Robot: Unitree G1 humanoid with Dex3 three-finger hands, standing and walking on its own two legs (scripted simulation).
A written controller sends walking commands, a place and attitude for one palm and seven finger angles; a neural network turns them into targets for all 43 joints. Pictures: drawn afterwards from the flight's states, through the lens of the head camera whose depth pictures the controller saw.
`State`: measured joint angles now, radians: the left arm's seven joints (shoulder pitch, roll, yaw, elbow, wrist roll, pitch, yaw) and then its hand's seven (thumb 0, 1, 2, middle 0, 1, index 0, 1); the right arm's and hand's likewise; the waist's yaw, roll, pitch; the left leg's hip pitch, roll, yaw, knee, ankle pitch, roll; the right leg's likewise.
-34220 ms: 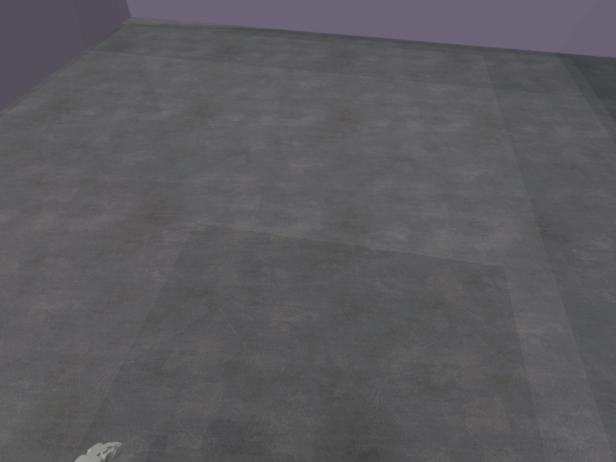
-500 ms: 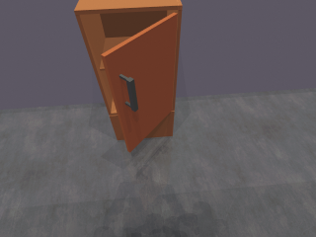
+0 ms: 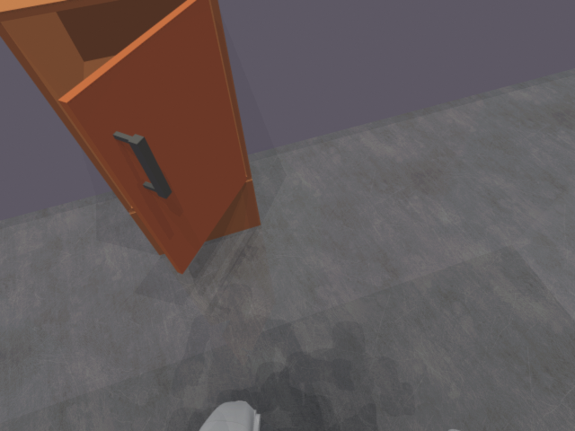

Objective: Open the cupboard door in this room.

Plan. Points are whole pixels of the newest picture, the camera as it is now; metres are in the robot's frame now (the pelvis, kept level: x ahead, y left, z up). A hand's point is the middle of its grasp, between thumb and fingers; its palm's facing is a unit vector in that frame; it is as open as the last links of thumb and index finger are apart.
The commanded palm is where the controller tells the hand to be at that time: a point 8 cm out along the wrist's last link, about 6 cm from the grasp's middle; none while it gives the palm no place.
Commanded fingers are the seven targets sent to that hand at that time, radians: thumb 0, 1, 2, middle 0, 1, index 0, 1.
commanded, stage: walk to a spot facing it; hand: left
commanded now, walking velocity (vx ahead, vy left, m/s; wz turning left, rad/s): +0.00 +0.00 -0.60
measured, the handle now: (143, 166) +0.54 +0.33 -0.02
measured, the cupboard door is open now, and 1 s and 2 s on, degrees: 47 47 47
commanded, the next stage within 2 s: none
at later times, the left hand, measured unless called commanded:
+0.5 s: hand (185, 402) +0.17 +0.19 -0.17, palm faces -0.25 -0.92 -0.29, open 7.4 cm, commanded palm none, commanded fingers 0.00 0.90 0.90 -0.20 -0.30 -0.20 -0.30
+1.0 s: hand (291, 340) +0.27 +0.03 -0.16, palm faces -0.61 -0.76 -0.22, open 7.4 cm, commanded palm none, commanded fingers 0.00 0.90 0.90 -0.20 -0.30 -0.20 -0.30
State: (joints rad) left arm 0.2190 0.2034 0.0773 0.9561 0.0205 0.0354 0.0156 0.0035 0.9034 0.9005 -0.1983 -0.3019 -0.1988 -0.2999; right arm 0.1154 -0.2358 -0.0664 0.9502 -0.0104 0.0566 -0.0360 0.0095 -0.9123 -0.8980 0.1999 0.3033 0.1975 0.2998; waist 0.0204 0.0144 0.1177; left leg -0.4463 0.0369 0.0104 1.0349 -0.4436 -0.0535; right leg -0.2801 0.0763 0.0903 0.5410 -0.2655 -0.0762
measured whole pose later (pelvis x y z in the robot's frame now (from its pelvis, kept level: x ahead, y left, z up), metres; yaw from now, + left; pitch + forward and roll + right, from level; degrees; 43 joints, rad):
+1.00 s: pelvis +0.04 -0.06 -0.01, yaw -36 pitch +2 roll +0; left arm 0.11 0.25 0.07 0.87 0.02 0.01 -0.07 0.01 0.90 0.90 -0.20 -0.30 -0.20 -0.30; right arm 0.40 -0.23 -0.03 0.96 -0.03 -0.01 0.00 0.01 -0.91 -0.90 0.20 0.30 0.20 0.30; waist -0.04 0.00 0.06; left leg -0.23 0.19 0.17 0.71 -0.45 -0.07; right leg -0.36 -0.03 -0.08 0.59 -0.29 -0.04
